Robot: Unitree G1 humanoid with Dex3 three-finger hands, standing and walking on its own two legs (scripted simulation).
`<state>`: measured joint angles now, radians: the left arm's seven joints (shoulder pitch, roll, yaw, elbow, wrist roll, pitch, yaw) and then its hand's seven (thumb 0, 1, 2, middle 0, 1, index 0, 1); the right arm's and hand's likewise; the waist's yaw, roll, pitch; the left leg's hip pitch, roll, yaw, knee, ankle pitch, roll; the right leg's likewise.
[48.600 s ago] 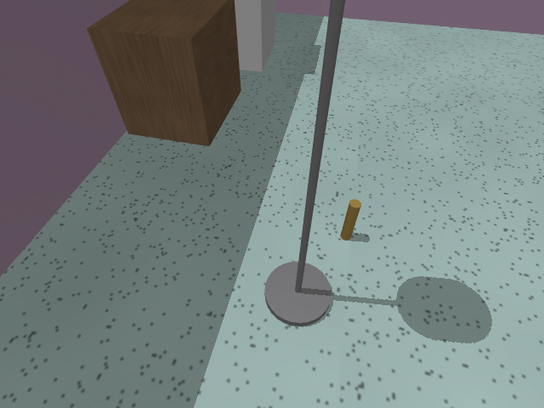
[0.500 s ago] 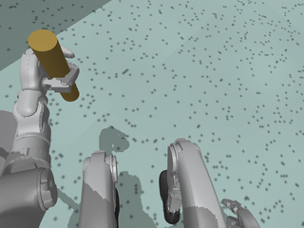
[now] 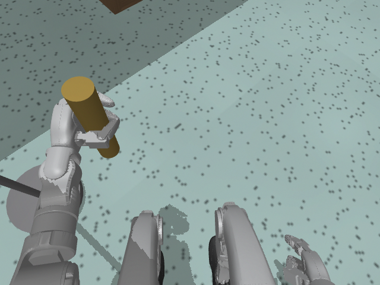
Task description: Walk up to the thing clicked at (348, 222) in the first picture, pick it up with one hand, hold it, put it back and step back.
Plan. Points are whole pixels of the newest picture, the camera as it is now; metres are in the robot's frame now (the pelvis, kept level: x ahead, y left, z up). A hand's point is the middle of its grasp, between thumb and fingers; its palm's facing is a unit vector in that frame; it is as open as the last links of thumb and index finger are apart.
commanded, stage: lift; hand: left
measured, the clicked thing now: (97, 125) +0.44 +0.18 +0.01
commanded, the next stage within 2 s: hold in 1.26 s
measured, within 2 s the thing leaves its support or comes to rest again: neither
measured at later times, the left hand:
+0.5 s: hand (66, 96) +0.40 +0.17 +0.16, palm faces -0.02 -1.00 -0.02, open 6.5 cm
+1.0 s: hand (51, 64) +0.40 +0.17 +0.22, palm faces -0.04 -1.00 +0.00, open 6.5 cm
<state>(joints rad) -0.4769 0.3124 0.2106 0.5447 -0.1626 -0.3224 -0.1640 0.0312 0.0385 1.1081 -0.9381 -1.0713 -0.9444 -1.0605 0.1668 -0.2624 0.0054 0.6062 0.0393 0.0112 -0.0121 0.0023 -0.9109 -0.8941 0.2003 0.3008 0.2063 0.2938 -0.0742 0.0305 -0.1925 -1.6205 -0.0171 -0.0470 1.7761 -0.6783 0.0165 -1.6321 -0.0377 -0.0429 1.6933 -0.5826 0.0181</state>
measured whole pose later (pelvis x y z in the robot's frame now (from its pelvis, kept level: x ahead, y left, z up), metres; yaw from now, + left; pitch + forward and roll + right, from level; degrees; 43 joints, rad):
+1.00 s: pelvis +0.06 +0.00 +0.17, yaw +0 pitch +13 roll -2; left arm -0.20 0.25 0.16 0.47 -0.21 -0.33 -0.22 0.03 0.04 1.10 -0.93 -1.08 -0.94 -1.07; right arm 0.25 -0.23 0.00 0.65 0.03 -0.05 -0.04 0.01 -0.90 -0.89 0.20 0.30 0.21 0.29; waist -0.03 0.01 -0.09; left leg -0.75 0.01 -0.02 1.04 -0.51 0.01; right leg -0.77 -0.01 -0.03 0.98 -0.43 0.01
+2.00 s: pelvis +0.07 -0.01 +0.20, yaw +1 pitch +6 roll -1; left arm -0.14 0.23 0.16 0.44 -0.23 -0.32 -0.25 0.03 0.05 1.10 -0.92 -1.09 -0.93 -1.09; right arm 0.24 -0.23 0.00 0.66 0.03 -0.04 -0.06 0.01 -0.90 -0.89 0.20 0.30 0.21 0.29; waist -0.02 0.02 -0.06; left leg -0.51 0.01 -0.02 0.85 -0.45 0.00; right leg -0.55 -0.01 -0.03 0.82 -0.38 0.00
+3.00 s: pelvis +0.06 -0.01 +0.20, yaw +1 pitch +6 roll -1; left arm -0.15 0.22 0.15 0.46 -0.22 -0.33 -0.24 0.03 0.05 1.09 -0.91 -1.11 -0.92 -1.11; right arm 0.24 -0.23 0.00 0.66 0.03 -0.05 -0.04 0.01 -0.89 -0.89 0.20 0.30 0.21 0.29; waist -0.02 0.02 -0.05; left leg -0.52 0.01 -0.02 0.86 -0.44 0.01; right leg -0.55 -0.01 -0.03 0.81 -0.37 0.01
